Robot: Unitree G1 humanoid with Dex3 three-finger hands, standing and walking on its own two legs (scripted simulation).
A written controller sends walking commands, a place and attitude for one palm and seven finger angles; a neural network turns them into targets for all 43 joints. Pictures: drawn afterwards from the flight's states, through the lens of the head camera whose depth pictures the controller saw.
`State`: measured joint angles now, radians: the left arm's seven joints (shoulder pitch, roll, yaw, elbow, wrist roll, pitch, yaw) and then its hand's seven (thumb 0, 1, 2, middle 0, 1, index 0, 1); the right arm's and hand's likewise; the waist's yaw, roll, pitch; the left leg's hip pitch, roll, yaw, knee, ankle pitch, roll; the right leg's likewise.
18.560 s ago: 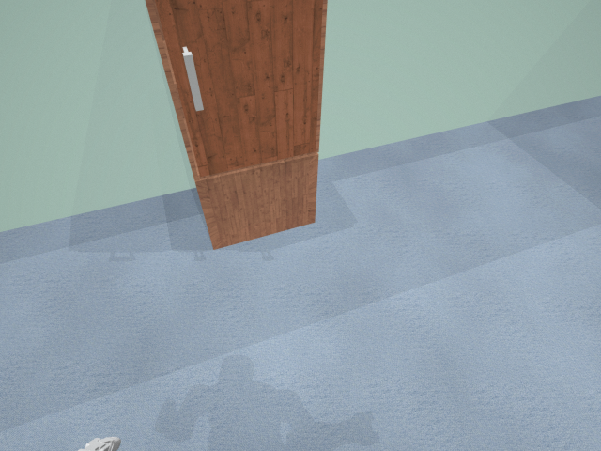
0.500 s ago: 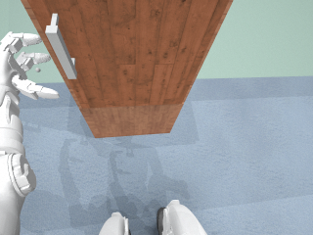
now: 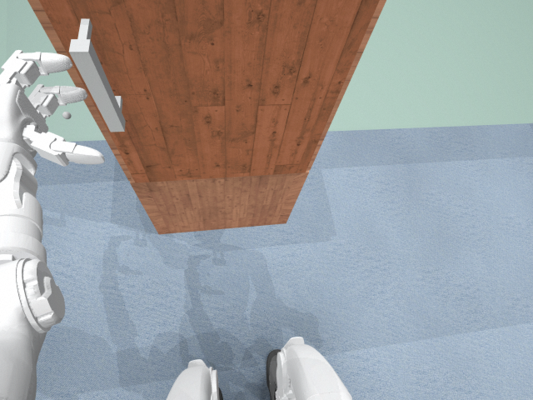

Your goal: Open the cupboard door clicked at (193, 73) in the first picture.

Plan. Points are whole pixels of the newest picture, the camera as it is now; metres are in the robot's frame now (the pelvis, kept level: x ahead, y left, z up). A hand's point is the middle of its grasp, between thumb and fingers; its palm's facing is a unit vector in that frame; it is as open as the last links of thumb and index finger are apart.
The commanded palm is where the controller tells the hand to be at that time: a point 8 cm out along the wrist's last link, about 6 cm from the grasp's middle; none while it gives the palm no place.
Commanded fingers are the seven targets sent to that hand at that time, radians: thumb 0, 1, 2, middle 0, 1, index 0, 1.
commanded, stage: slide the fingers in behind the handle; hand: left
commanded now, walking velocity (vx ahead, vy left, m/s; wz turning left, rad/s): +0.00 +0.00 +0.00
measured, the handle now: (103, 80) +0.56 +0.20 +0.07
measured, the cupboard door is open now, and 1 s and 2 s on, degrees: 0 0 0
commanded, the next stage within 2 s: close the thumb around the handle in 1.38 s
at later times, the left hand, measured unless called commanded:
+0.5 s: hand (87, 116) +0.50 +0.21 +0.07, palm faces +0.02 -1.00 -0.01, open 14.0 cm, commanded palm +0.48 +0.25 +0.07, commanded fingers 0.00 -0.50 0.30 -0.30 -1.20 -0.30 -1.20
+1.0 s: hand (121, 113) +0.51 +0.17 +0.07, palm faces +0.05 -1.00 -0.02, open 14.0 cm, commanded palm +0.48 +0.22 +0.07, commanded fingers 0.00 -0.50 0.30 -0.30 -1.20 -0.30 -1.20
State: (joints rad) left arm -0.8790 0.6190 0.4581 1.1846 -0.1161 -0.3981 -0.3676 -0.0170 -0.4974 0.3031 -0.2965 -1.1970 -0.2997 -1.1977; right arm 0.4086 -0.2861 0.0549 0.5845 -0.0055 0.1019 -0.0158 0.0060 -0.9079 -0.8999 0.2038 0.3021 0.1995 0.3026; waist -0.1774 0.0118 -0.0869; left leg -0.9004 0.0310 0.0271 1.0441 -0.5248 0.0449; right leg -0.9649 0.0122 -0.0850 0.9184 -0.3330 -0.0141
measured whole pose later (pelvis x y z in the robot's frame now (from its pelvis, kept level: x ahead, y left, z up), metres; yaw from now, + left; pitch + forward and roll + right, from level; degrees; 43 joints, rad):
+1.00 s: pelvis +0.00 -0.01 +0.00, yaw +0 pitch +22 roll -2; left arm -0.90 0.47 0.38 1.18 -0.08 -0.44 -0.17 -0.02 -0.50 0.30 -0.30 -1.20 -0.30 -1.20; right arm 0.40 -0.27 0.04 0.59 -0.02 0.08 0.01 0.01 -0.91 -0.90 0.20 0.30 0.20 0.30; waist -0.18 0.02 -0.09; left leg -0.90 0.02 0.03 1.05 -0.53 0.04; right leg -0.98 0.01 -0.08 0.95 -0.35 -0.02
